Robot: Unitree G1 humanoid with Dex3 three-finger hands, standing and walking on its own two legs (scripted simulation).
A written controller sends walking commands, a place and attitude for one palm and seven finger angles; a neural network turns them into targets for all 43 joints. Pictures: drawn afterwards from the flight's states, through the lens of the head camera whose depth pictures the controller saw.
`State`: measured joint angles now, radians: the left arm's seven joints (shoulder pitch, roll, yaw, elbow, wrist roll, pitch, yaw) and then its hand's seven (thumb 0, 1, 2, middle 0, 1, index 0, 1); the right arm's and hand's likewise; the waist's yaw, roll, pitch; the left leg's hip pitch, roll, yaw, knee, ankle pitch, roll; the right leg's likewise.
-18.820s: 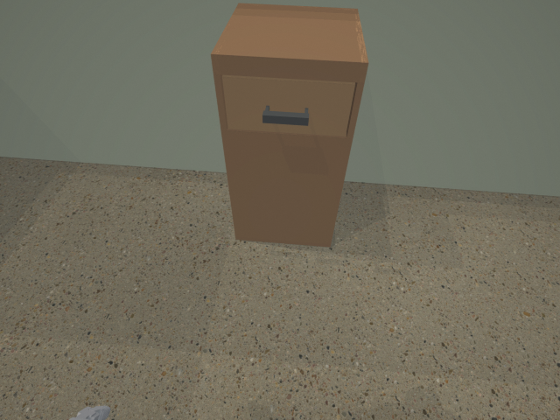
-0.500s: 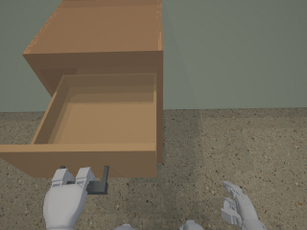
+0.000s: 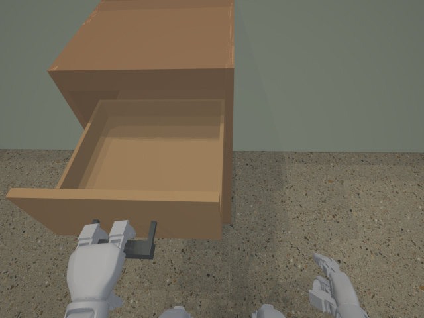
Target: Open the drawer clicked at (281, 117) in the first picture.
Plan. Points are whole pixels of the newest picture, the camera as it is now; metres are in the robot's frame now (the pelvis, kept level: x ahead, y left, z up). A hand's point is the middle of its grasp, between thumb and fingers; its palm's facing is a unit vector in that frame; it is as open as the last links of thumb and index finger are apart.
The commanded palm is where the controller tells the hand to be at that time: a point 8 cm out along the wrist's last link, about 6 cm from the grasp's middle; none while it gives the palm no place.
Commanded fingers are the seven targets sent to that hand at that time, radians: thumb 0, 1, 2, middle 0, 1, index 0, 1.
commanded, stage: lift the hand off the handle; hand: left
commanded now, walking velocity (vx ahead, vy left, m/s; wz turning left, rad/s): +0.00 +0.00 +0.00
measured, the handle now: (120, 237) +0.26 +0.21 -0.01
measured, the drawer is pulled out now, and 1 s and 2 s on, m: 0.30 0.30 0.30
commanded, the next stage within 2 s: none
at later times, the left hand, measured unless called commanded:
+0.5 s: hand (113, 261) +0.22 +0.21 -0.02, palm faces +0.03 -0.06 -1.00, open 13.7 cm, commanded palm +0.20 +0.22 +0.04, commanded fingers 0.00 -0.50 0.30 -0.30 -1.20 -0.30 -1.20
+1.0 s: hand (99, 254) +0.22 +0.23 +0.02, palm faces +0.03 -0.09 -0.99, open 13.6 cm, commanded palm +0.20 +0.22 +0.07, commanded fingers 0.00 -0.50 0.30 -0.30 -1.20 -0.30 -1.20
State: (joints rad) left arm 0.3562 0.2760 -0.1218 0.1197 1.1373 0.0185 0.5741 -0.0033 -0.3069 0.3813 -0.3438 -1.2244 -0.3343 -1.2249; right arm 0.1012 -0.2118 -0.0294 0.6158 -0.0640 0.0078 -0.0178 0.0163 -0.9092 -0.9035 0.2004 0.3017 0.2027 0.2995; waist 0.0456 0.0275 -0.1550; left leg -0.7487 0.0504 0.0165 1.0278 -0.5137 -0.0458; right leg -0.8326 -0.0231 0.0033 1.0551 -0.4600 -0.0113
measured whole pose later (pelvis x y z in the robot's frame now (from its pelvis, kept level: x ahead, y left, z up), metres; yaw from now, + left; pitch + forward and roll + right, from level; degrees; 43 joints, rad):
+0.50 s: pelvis -0.01 +0.00 +0.00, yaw +0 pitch +12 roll +1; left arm 0.24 0.27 -0.15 0.20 1.13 0.05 0.57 0.00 -0.49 0.30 -0.34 -1.21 -0.35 -1.22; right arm 0.11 -0.21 -0.03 0.65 -0.05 0.01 -0.05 0.02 -0.91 -0.90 0.20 0.30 0.20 0.30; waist 0.04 0.03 -0.14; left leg -0.74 0.04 0.01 1.01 -0.49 -0.04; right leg -0.81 -0.03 0.00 1.02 -0.43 -0.01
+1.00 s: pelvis +0.00 +0.01 +0.03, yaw +0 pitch +9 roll +1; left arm 0.31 0.29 -0.14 0.08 1.09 0.06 0.49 0.00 -0.49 0.30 -0.33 -1.20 -0.36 -1.22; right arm 0.10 -0.22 -0.03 0.63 -0.05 0.03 -0.03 0.02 -0.91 -0.90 0.20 0.30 0.20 0.30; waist 0.06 0.04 -0.11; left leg -0.57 0.04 0.02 0.86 -0.45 -0.03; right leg -0.64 -0.03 0.00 0.88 -0.39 0.00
